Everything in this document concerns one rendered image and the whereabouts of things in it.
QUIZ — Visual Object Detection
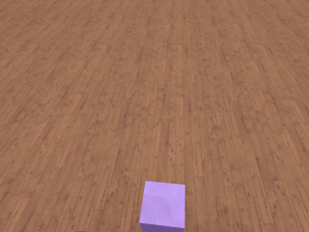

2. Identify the carton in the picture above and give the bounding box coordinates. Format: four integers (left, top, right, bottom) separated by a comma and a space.
139, 181, 185, 232

